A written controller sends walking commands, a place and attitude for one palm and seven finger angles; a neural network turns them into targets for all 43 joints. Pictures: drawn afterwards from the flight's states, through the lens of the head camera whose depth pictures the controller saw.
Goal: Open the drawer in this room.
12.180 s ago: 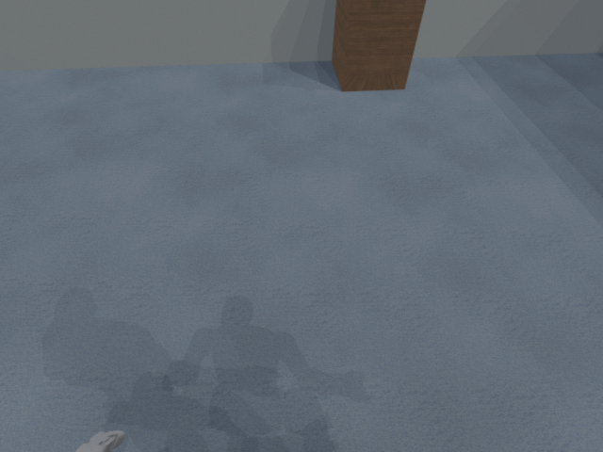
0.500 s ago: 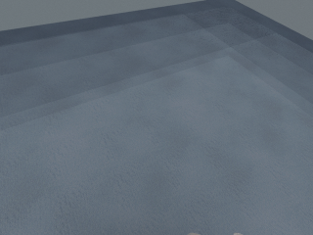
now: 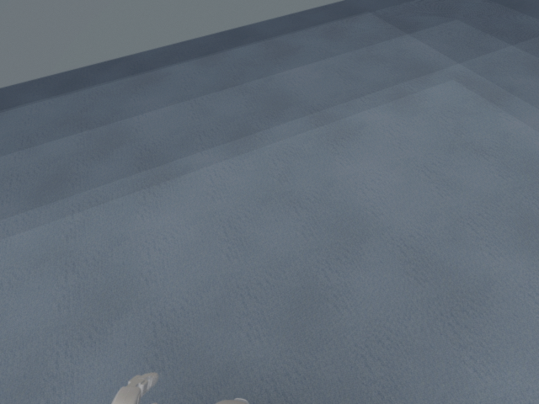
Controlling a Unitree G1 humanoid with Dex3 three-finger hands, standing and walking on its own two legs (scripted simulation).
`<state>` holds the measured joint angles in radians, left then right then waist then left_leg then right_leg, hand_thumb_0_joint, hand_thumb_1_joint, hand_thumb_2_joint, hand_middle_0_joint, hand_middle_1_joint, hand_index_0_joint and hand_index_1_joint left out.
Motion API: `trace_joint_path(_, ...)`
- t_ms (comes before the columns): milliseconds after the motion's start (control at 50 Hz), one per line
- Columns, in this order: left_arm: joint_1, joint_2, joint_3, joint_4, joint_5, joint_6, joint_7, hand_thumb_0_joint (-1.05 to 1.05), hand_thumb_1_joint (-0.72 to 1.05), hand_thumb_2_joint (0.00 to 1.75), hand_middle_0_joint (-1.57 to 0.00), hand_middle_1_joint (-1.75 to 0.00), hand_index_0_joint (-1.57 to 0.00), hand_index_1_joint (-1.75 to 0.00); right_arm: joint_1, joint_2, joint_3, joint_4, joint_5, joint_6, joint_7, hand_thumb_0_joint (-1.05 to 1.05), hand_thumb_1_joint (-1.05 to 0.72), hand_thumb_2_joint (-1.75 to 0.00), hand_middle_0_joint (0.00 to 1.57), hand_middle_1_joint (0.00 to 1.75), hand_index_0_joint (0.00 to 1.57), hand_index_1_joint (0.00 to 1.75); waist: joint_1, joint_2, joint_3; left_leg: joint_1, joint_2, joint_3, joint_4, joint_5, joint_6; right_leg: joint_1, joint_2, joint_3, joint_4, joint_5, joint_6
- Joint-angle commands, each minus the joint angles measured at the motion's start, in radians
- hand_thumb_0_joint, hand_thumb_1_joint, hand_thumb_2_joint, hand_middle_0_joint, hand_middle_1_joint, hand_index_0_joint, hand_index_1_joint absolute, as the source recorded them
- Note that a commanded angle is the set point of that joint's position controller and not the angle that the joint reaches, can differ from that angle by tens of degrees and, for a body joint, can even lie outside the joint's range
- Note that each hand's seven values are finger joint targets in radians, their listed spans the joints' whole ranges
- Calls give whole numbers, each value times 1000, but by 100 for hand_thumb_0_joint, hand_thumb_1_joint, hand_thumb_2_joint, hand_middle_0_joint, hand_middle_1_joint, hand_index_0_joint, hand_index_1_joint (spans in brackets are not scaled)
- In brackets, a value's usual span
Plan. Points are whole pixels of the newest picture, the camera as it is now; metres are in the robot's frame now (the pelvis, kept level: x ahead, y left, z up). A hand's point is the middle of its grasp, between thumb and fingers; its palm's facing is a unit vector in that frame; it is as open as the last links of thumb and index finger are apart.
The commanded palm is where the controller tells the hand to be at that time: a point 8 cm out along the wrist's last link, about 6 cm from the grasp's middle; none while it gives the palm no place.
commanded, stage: turn or walk to find it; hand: left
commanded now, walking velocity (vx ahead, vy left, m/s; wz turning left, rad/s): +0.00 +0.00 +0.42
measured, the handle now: out of the picture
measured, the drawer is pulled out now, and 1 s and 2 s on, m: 0.00 0.00 0.00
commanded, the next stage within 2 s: none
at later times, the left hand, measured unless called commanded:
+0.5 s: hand out of the picture -0.07 +0.23 -0.18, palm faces +0.31 -0.92 -0.25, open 7.4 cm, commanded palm none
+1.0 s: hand out of the picture +0.00 +0.21 -0.14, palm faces +0.40 -0.86 -0.30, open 7.4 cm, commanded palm none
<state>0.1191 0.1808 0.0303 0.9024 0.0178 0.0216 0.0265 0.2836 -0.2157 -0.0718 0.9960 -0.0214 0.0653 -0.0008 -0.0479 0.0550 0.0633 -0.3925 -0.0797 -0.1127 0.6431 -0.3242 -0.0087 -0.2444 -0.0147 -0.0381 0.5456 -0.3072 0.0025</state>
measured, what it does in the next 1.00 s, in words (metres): steps on the spot, turning left: left foot, then right foot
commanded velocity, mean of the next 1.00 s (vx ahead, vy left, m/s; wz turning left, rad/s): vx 0.00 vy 0.00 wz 0.42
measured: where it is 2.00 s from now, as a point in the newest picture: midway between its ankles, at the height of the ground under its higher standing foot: outside the picture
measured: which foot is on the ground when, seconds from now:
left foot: up 0.00-0.44, down 0.46-0.94, up 0.96-1.00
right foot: down 0.00-0.46, up 0.48-0.90, down 0.92-1.00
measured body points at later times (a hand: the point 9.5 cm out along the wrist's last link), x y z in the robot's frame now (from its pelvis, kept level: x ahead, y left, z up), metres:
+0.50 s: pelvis -0.03 +0.02 -0.01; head +0.01 +0.05 +0.44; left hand -0.09 +0.28 -0.16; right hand +0.14 -0.20 -0.14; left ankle -0.07 +0.13 -0.73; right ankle -0.01 -0.10 -0.72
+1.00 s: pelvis -0.02 -0.02 +0.00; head +0.02 -0.04 +0.45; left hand -0.03 +0.25 -0.12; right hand +0.12 -0.23 -0.17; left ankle -0.09 +0.11 -0.70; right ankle +0.02 -0.10 -0.73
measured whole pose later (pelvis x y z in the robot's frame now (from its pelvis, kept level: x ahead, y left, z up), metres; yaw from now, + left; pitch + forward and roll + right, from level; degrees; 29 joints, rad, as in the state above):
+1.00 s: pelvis -0.02 -0.02 +0.00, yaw +27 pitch -1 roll +2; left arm 0.14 0.18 0.02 0.90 0.02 0.01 0.02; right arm 0.23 -0.24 -0.07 0.98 -0.02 0.07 0.00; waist -0.04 0.07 0.08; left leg -0.38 -0.05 -0.09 0.84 -0.47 -0.02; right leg -0.27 -0.04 -0.10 0.60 -0.32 -0.03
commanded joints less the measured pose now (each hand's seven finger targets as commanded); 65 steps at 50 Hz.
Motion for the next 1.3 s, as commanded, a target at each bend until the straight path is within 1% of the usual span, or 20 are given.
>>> trace_joint_path(0,0,211,62,-73,-5,-18,21,0,90,90,-20,-30,-20,-30,-11,-99,-43,-89,-4,-6,7,0,-90,-90,20,30,20,30,24,-239,-41,-181,52,-5,485,-150,-20,2,-374,279,-335,-21,-131)
trace_joint_path(80,11,148,38,-62,-7,-34,10,0,90,90,-20,-30,-20,-30,44,-85,-37,-40,-4,0,16,0,-90,-90,20,30,20,30,7,-205,-1,-180,80,51,599,1,-53,20,-265,70,-281,148,-87)
trace_joint_path(180,109,160,46,-26,0,-34,11,0,90,90,-20,-30,-20,-30,-38,-90,-30,-57,-5,0,14,0,-90,-90,20,30,20,30,54,-213,1,-190,114,67,523,-23,-73,88,-305,76,-270,163,-116)
trace_joint_path(320,195,222,65,18,16,-28,7,0,90,90,-20,-30,-20,-30,-146,-61,0,-86,13,-25,9,0,-90,-90,20,30,20,30,107,-258,-81,-47,110,159,138,-167,-60,209,-349,29,-136,544,-156)
trace_joint_path(400,144,228,68,27,3,-17,3,0,90,90,-20,-30,-20,-30,-59,-85,-1,-65,15,-43,7,0,-90,-90,20,30,20,30,44,-225,-133,195,97,192,-201,98,-35,124,-310,-65,10,492,-67)
trace_joint_path(420,149,200,62,15,-7,-10,0,0,90,90,-20,-30,-20,-30,-24,-142,-11,-60,11,-54,8,0,-90,-90,20,30,20,30,20,-79,-168,351,173,105,-284,264,-7,-4,-260,-117,141,339,-10)
trace_joint_path(440,148,133,45,-19,-12,-4,-5,0,90,90,-20,-30,-20,-30,6,-239,-35,-64,3,-60,3,0,-90,-90,20,30,20,30,3,217,-158,475,423,-215,-290,623,103,-286,-128,-154,330,-174,68)
trace_joint_path(460,89,125,32,-36,-4,7,-1,0,90,90,-20,-30,-20,-30,41,-281,-42,-49,6,-47,-3,0,-90,-90,20,30,20,30,-22,210,-153,406,502,-223,-288,752,191,-290,-106,-70,457,-356,68)
trace_joint_path(540,58,149,45,4,-3,16,-11,0,90,90,-20,-30,-20,-30,-105,-185,-12,-78,0,-52,-22,0,-90,-90,20,30,20,30,26,143,-44,276,351,-88,-293,614,167,-295,-112,10,566,-159,70)
trace_joint_path(600,88,143,41,16,-3,10,-16,0,90,90,-20,-30,-20,-30,-105,-184,-12,-86,4,-59,-21,0,-90,-90,20,30,20,30,38,74,-77,314,313,-53,-284,641,157,-281,-92,3,540,-111,81)
trace_joint_path(760,14,123,33,-37,-8,9,-7,0,90,90,-20,-30,-20,-30,-64,-190,-26,-91,-4,-51,-14,0,-90,-90,20,30,20,30,13,97,-80,287,314,-156,-267,598,182,-210,-59,9,325,-151,85)
trace_joint_path(860,111,128,38,-21,-13,-12,-5,0,90,90,-20,-30,-20,-30,-105,-183,-33,-105,0,-44,-10,0,-90,-90,20,30,20,30,67,89,-119,169,248,-173,-182,511,127,38,-20,-26,-34,52,67)
trace_joint_path(880,147,155,42,-13,-10,-23,-3,0,90,90,-20,-30,-20,-30,-100,-162,-31,-106,7,-45,-7,0,-90,-90,20,30,20,30,82,31,-141,103,203,-142,-120,395,82,153,-61,3,-161,155,60)
trace_joint_path(900,173,237,58,-10,4,-35,6,0,90,90,-20,-30,-20,-30,-72,-101,-22,-114,16,-47,0,0,-90,-90,20,30,20,30,90,-192,-173,-77,100,-38,44,115,16,318,-262,193,-221,240,3)
trace_joint_path(920,189,295,67,-14,8,-36,8,0,90,90,-20,-30,-20,-30,-97,-77,-18,-141,12,-44,-2,0,-90,-90,20,30,20,30,106,-353,-141,-181,8,55,255,-280,-24,275,-464,370,-230,422,-115)
trace_joint_path(940,179,278,61,-26,2,-30,9,0,90,90,-20,-30,-20,-30,-106,-112,-28,-136,7,-32,-2,0,-90,-90,20,30,20,30,101,-250,-128,-141,47,12,413,-275,-16,155,-468,313,-232,390,-164)
trace_joint_path(960,108,238,64,-38,-1,-36,14,0,90,90,-20,-30,-20,-30,-75,-114,-33,-109,1,-18,0,0,-90,-90,20,30,20,30,67,-320,-90,-150,70,-16,497,-225,-17,83,-419,279,-268,276,-151)
trace_joint_path(1020,25,164,39,-63,-6,-36,8,0,90,90,-20,-30,-20,-30,-21,-98,-31,-53,-3,-9,15,0,-90,-90,20,30,20,30,21,-189,-30,-158,93,34,596,-59,-40,66,-294,88,-241,289,-87)
trace_joint_path(1180,143,170,42,-17,1,-39,11,0,90,90,-20,-30,-20,-30,-71,-93,-21,-46,-1,3,15,0,-90,-90,20,30,20,30,65,-205,-21,-158,125,72,522,-39,-72,115,-326,40,-256,275,-114)
trace_joint_path(1280,177,204,56,10,11,-32,11,0,90,90,-20,-30,-20,-30,-137,-70,-2,-67,6,-13,14,0,-90,-90,20,30,20,30,94,-212,-60,-88,133,138,269,-129,-66,179,-359,2,-199,407,-147)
